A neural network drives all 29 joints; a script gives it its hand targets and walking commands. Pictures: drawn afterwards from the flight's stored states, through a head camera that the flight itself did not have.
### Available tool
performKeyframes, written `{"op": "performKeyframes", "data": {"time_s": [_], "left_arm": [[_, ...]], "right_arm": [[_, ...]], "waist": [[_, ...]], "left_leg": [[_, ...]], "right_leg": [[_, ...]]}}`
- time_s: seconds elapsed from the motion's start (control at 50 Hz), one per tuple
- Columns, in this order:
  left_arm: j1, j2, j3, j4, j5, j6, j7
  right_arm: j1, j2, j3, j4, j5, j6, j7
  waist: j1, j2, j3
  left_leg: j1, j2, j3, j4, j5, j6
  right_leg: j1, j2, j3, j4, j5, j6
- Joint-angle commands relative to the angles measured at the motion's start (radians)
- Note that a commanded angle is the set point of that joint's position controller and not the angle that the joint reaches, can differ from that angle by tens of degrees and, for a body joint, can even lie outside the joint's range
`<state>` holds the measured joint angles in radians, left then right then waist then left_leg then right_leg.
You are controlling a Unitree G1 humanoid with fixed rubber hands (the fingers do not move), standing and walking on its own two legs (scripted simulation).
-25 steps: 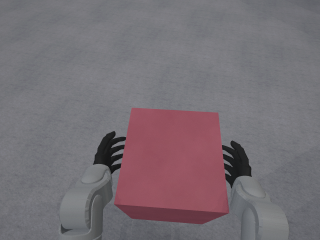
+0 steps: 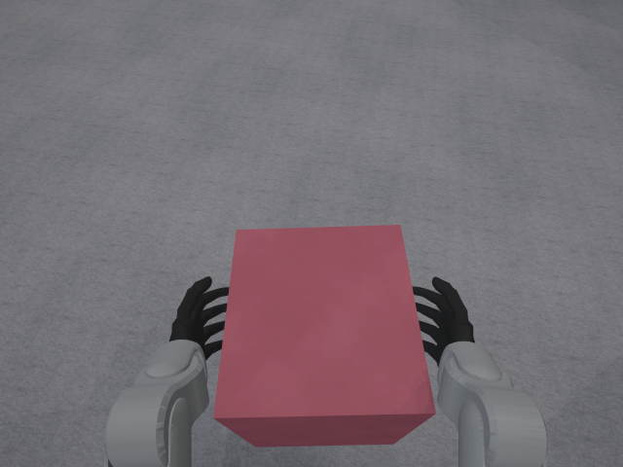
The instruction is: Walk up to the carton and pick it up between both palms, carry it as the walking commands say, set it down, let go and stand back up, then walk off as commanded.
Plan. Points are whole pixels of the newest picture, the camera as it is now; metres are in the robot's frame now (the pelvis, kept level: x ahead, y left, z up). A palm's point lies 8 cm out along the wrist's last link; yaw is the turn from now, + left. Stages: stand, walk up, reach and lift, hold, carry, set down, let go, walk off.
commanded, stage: carry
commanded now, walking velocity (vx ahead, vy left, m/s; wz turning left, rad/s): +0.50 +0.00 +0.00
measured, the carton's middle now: (321, 346) +0.27 -0.02 -0.02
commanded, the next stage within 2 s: none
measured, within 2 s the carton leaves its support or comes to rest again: neither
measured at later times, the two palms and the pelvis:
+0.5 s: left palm (183, 133) +0.61 +0.20 +0.06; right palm (352, 118) +0.64 -0.09 +0.06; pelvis +0.38 +0.03 -0.02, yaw +3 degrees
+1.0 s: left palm (200, 24) +0.95 +0.21 +0.08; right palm (328, 12) +1.01 -0.07 +0.08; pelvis +0.74 +0.03 +0.01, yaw +5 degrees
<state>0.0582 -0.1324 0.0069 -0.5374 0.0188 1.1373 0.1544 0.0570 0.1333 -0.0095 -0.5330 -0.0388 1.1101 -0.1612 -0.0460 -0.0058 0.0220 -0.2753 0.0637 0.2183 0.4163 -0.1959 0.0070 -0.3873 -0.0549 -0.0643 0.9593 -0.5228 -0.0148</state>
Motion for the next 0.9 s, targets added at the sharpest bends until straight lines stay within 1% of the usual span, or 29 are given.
{"op": "performKeyframes", "data": {"time_s": [0.0,0.04,0.08,0.1,0.12,0.14,0.16,0.18,0.2,0.22,0.26,0.34,0.38,0.4,0.42,0.44,0.46,0.48,0.54,0.62,0.66,0.7,0.74,0.76,0.78,0.8,0.82,0.84,0.88], "left_arm": [[-0.359,-0.92,-0.592,-0.155,-0.246,-0.059,-0.147],[-0.356,-0.901,-0.577,-0.151,-0.231,-0.057,-0.132],[-0.341,-0.856,-0.571,-0.132,-0.222,-0.038,-0.118],[-0.316,-0.823,-0.567,-0.108,-0.225,-0.024,-0.114],[-0.297,-0.776,-0.554,-0.083,-0.207,-0.015,-0.105],[-0.254,-0.738,-0.527,-0.026,-0.181,-0.002,-0.097],[-0.267,-0.733,-0.518,-0.004,-0.169,0.003,-0.093],[-0.291,-0.748,-0.526,-0.013,-0.171,0.001,-0.088],[-0.343,-0.786,-0.559,-0.053,-0.208,0.001,-0.093],[-0.399,-0.816,-0.591,-0.096,-0.246,-0.002,-0.104],[-0.472,-0.87,-0.625,-0.143,-0.291,-0.013,-0.121],[-0.537,-0.905,-0.699,-0.234,-0.379,-0.037,-0.15],[-0.506,-0.887,-0.701,-0.24,-0.386,-0.036,-0.158],[-0.493,-0.879,-0.691,-0.236,-0.379,-0.032,-0.158],[-0.488,-0.862,-0.681,-0.245,-0.372,-0.03,-0.158],[-0.46,-0.848,-0.67,-0.226,-0.352,-0.014,-0.154],[-0.416,-0.816,-0.66,-0.202,-0.335,-0.005,-0.155],[-0.364,-0.81,-0.65,-0.162,-0.322,0.0,-0.159],[-0.438,-0.903,-0.668,-0.17,-0.319,-0.022,-0.166],[-0.413,-0.944,-0.624,-0.186,-0.262,-0.054,-0.129],[-0.36,-0.928,-0.593,-0.165,-0.222,-0.054,-0.111],[-0.323,-0.887,-0.575,-0.142,-0.197,-0.038,-0.092],[-0.294,-0.841,-0.571,-0.116,-0.194,-0.02,-0.083],[-0.271,-0.795,-0.555,-0.081,-0.178,-0.007,-0.079],[-0.265,-0.768,-0.536,-0.048,-0.153,-0.005,-0.074],[-0.289,-0.771,-0.52,-0.038,-0.15,-0.005,-0.072],[-0.329,-0.791,-0.54,-0.069,-0.173,-0.007,-0.078],[-0.386,-0.821,-0.579,-0.104,-0.22,-0.007,-0.092],[-0.466,-0.878,-0.617,-0.121,-0.272,-0.009,-0.118]], "right_arm": [[-0.43,0.939,0.699,-0.159,0.332,-0.028,0.171],[-0.429,0.894,0.698,-0.155,0.342,-0.014,0.176],[-0.434,0.849,0.682,-0.138,0.327,0.011,0.172],[-0.401,0.823,0.667,-0.112,0.306,0.029,0.166],[-0.393,0.793,0.664,-0.097,0.295,0.045,0.162],[-0.398,0.764,0.665,-0.079,0.298,0.063,0.162],[-0.4,0.764,0.661,-0.058,0.307,0.072,0.162],[-0.383,0.774,0.639,-0.024,0.307,0.075,0.16],[-0.375,0.788,0.62,-0.019,0.296,0.072,0.159],[-0.363,0.814,0.601,-0.005,0.284,0.062,0.158],[-0.358,0.886,0.587,0.018,0.268,0.038,0.152],[-0.347,0.954,0.575,-0.048,0.229,-0.023,0.121],[-0.34,0.936,0.577,-0.082,0.228,-0.032,0.108],[-0.335,0.923,0.586,-0.096,0.233,-0.033,0.103],[-0.334,0.903,0.592,-0.116,0.232,-0.032,0.101],[-0.315,0.86,0.586,-0.101,0.221,-0.019,0.1],[-0.304,0.835,0.579,-0.089,0.222,-0.012,0.102],[-0.293,0.857,0.59,-0.085,0.232,-0.006,0.107],[-0.352,0.926,0.629,-0.114,0.26,-0.013,0.139],[-0.451,0.959,0.68,-0.182,0.349,-0.026,0.175],[-0.481,0.917,0.697,-0.222,0.376,-0.017,0.184],[-0.423,0.869,0.689,-0.178,0.367,0.005,0.182],[-0.383,0.816,0.661,-0.125,0.33,0.034,0.177],[-0.38,0.787,0.658,-0.104,0.324,0.052,0.174],[-0.411,0.777,0.678,-0.096,0.342,0.065,0.181],[-0.435,0.798,0.671,-0.065,0.359,0.072,0.179],[-0.417,0.814,0.651,-0.048,0.346,0.069,0.177],[-0.376,0.828,0.629,-0.032,0.319,0.063,0.172],[-0.369,0.886,0.592,0.025,0.284,0.048,0.165]], "waist": [[0.041,0.209,-0.311],[0.044,0.168,-0.335],[0.059,0.041,-0.337],[0.069,-0.06,-0.322],[0.083,-0.163,-0.275],[0.098,-0.25,-0.223],[0.093,-0.223,-0.195],[0.093,-0.184,-0.198],[0.087,-0.142,-0.223],[0.08,-0.086,-0.237],[0.072,-0.102,-0.234],[0.049,-0.174,-0.304],[0.038,-0.119,-0.361],[0.027,-0.08,-0.418],[0.003,-0.039,-0.467],[-0.001,0.155,-0.494],[0.006,0.248,-0.492],[0.001,0.151,-0.489],[0.009,0.081,-0.382],[0.025,0.195,-0.358],[0.029,0.214,-0.355],[0.033,0.165,-0.376],[0.074,0.037,-0.439],[0.088,-0.132,-0.417],[0.095,-0.236,-0.327],[0.092,-0.222,-0.301],[0.085,-0.144,-0.262],[0.074,-0.073,-0.249],[0.066,-0.078,-0.218]], "left_leg": [[0.194,0.221,-0.216,-0.178,0.01,0.104],[0.14,0.178,-0.125,-0.085,-0.035,0.047],[-0.087,0.106,-0.079,0.044,-0.195,-0.008],[-0.212,0.054,-0.047,0.166,-0.215,-0.029],[-0.339,0.003,-0.037,0.355,-0.233,-0.048],[-0.492,-0.031,-0.073,0.553,-0.385,-0.051],[-0.559,-0.013,-0.138,0.62,-0.445,-0.044],[-0.641,-0.003,-0.164,0.633,-0.457,-0.051],[-0.645,0.028,-0.185,0.575,-0.412,-0.052],[-0.597,0.034,-0.2,0.506,-0.363,-0.046],[-0.419,0.008,-0.142,0.264,-0.273,-0.041],[0.004,-0.073,-0.016,-0.019,0.085,-0.019],[0.247,-0.07,-0.007,-0.041,0.132,0.001],[0.417,-0.034,-0.057,-0.009,0.108,0.033],[0.558,0.078,-0.197,-0.011,0.061,0.089],[0.654,0.3,-0.493,-0.087,0.041,0.168],[0.714,0.404,-0.722,-0.097,0.224,0.272],[0.705,0.36,-0.627,-0.036,0.342,0.294],[0.47,0.296,-0.443,-0.107,0.361,0.174],[0.401,0.217,-0.246,-0.115,0.427,0.103],[0.351,0.176,-0.144,-0.083,0.424,0.057],[0.225,0.137,-0.069,0.016,0.387,0.007],[-0.094,0.079,-0.047,0.272,0.312,-0.046],[-0.278,0.0,-0.044,0.511,0.029,-0.062],[-0.493,-0.071,-0.113,0.709,-0.378,-0.047],[-0.55,-0.038,-0.207,0.797,-0.465,-0.041],[-0.611,-0.004,-0.245,0.793,-0.434,-0.04],[-0.583,0.044,-0.258,0.681,-0.355,-0.042],[-0.459,0.023,-0.22,0.437,-0.282,-0.04]], "right_leg": [[0.051,0.007,-0.054,-0.441,0.11,-0.002],[0.153,0.017,-0.096,-0.53,0.26,-0.014],[0.35,-0.066,0.019,-0.565,0.24,-0.049],[0.442,-0.121,0.128,-0.638,0.141,-0.075],[0.491,-0.237,0.375,-0.756,-0.009,-0.148],[0.551,-0.344,0.573,-0.787,0.192,-0.216],[0.565,-0.39,0.598,-0.73,0.532,-0.263],[0.64,-0.387,0.549,-0.641,0.84,-0.275],[0.668,-0.397,0.47,-0.631,0.874,-0.257],[0.665,-0.361,0.372,-0.647,0.87,-0.208],[0.544,-0.279,0.235,-0.692,0.769,-0.124],[0.358,-0.195,-0.016,-0.66,0.624,-0.048],[0.246,-0.135,-0.097,-0.539,0.69,-0.013],[0.138,-0.115,-0.103,-0.422,0.703,0.006],[0.001,-0.079,-0.112,-0.241,0.649,0.031],[-0.165,0.003,-0.097,0.009,0.225,0.056],[-0.275,0.059,0.01,0.157,-0.051,0.055],[-0.255,-0.021,0.094,0.088,-0.071,0.03],[-0.207,-0.045,0.059,-0.056,-0.074,0.009],[-0.071,0.028,-0.065,-0.395,0.155,0.016],[0.031,0.058,-0.127,-0.53,0.314,0.01],[0.24,0.054,-0.131,-0.586,0.434,-0.015],[0.585,-0.079,0.067,-0.57,0.364,-0.107],[0.666,-0.231,0.337,-0.654,0.344,-0.19],[0.724,-0.347,0.551,-0.657,0.708,-0.285],[0.699,-0.389,0.559,-0.605,1.001,-0.314],[0.706,-0.379,0.489,-0.589,1.082,-0.284],[0.67,-0.368,0.368,-0.629,0.978,-0.228],[0.57,-0.273,0.206,-0.692,0.865,-0.124]]}}
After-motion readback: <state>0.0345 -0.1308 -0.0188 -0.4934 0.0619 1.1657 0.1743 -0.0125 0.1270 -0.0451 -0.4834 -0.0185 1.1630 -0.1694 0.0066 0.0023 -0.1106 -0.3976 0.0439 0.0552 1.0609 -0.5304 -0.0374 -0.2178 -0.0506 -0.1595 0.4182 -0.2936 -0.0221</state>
